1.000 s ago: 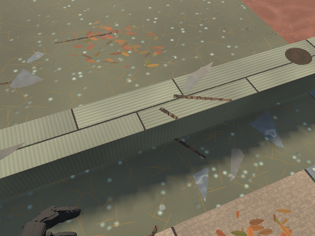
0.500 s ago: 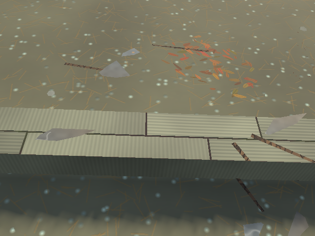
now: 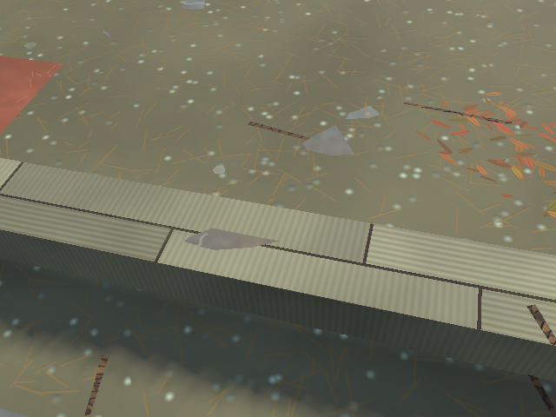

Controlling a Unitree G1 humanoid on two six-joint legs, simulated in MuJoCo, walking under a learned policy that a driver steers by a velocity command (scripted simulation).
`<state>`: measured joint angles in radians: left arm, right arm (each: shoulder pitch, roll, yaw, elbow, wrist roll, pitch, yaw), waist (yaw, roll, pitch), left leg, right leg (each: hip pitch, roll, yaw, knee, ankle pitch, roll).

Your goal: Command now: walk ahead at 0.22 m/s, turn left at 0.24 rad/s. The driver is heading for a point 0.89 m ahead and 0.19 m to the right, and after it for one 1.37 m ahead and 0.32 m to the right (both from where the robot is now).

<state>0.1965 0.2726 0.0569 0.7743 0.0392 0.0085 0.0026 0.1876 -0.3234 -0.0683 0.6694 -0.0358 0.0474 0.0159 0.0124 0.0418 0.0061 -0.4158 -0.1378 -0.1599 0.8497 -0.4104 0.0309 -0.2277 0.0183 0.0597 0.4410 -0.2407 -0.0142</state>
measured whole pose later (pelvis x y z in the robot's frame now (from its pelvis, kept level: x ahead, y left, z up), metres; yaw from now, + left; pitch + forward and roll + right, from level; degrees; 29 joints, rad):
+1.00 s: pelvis +0.39 -0.07 +0.00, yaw -25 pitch +1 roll +0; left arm 0.30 0.29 0.06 0.86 0.01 -0.02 0.00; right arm 0.10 -0.27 -0.01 0.78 -0.04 -0.02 -0.01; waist 0.04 0.03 0.09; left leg -0.63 0.07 -0.05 0.92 -0.22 -0.07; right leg -0.17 0.17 0.10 0.39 -0.21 -0.13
